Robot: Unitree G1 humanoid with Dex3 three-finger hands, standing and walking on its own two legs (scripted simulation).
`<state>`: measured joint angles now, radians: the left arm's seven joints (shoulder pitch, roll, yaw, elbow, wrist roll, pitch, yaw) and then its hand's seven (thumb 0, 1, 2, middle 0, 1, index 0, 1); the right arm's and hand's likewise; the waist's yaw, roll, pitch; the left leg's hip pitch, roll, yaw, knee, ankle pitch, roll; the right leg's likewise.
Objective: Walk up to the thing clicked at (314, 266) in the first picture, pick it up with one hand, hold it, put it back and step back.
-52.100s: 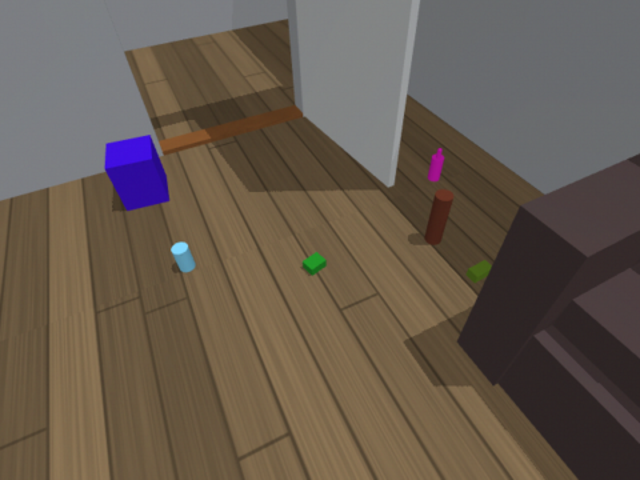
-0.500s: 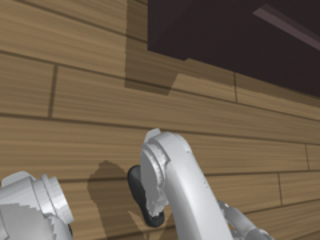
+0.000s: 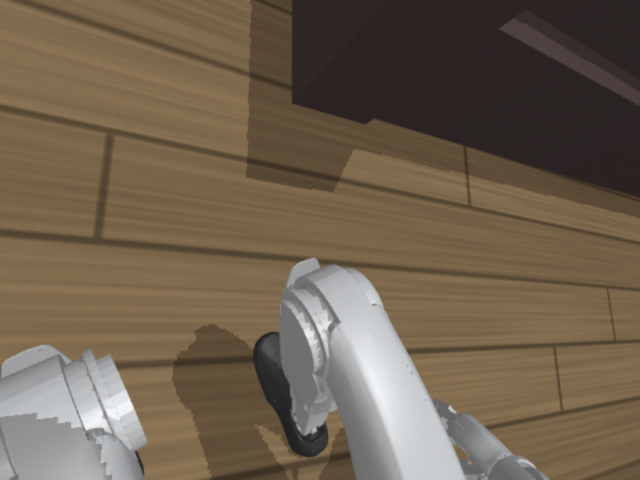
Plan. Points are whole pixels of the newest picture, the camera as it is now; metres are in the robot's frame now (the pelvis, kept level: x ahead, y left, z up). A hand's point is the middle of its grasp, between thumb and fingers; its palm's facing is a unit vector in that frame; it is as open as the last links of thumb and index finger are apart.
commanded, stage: close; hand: left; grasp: from above
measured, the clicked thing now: out of the picture +0.46 +0.36 -0.28
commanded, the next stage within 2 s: withdraw in 1.22 s
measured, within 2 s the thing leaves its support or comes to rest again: neither
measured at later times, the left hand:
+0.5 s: hand out of the picture +0.45 +0.36 -0.23, palm faces -0.49 -0.06 -0.87, open 11.3 cm
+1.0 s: hand out of the picture +0.45 +0.36 -0.23, palm faces -0.49 -0.05 -0.87, open 11.6 cm
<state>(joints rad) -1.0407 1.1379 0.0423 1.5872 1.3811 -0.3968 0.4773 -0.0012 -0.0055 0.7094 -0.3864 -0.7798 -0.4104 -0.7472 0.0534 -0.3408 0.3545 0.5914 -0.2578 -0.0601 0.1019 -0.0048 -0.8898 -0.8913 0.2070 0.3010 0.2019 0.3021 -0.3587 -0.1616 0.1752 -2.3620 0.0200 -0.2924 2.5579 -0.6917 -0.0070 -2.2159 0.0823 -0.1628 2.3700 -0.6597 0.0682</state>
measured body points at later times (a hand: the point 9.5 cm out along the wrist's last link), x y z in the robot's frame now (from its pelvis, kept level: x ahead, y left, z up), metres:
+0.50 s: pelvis +0.00 +0.00 +0.00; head +0.27 +0.15 +0.33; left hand +0.47 +0.36 -0.18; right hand +0.09 -0.26 -0.05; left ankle +0.07 +0.13 -0.27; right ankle +0.12 -0.13 -0.27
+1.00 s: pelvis +0.00 +0.00 +0.00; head +0.27 +0.14 +0.33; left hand +0.47 +0.36 -0.18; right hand +0.09 -0.26 -0.05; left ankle +0.07 +0.13 -0.27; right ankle +0.12 -0.13 -0.27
